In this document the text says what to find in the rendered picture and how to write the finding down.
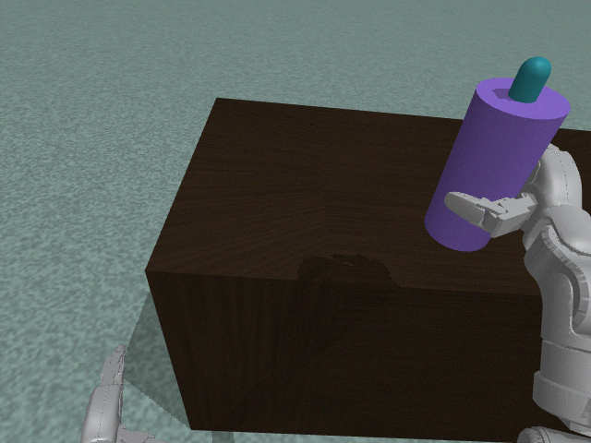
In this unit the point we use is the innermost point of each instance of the right robot arm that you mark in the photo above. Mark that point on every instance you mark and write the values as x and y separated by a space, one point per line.
558 256

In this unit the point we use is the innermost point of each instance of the bottle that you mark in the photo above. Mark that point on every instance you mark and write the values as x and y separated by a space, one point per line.
507 127

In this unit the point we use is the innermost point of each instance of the right robot hand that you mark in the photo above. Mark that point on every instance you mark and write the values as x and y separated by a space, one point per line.
555 181

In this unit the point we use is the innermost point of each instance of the left robot hand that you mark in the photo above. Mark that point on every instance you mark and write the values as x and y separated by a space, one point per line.
103 416

